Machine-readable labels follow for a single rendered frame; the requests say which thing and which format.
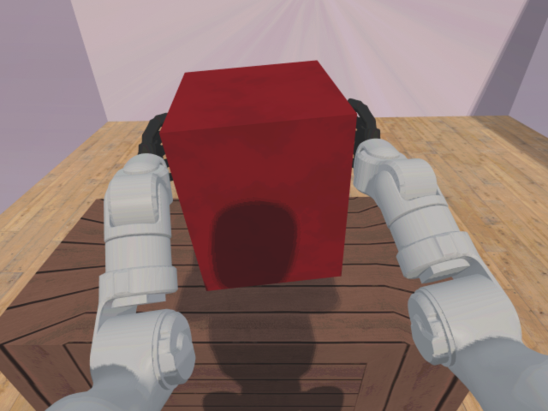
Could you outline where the left robot upper arm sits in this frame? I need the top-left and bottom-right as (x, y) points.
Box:
(45, 309), (195, 411)

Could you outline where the carton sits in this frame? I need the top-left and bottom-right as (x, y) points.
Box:
(159, 60), (357, 291)

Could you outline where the robot left forearm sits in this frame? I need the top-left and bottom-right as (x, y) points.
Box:
(90, 153), (178, 381)

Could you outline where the right robot upper arm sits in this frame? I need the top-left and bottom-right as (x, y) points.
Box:
(408, 274), (548, 411)

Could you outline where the robot left hand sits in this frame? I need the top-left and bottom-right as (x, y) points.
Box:
(138, 113), (173, 181)

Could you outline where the robot right hand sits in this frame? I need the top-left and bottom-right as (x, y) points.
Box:
(348, 98), (380, 168)

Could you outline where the robot right forearm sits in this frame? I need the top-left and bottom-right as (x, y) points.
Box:
(353, 139), (521, 333)

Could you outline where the pedestal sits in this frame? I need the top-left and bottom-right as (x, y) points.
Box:
(0, 197), (469, 411)

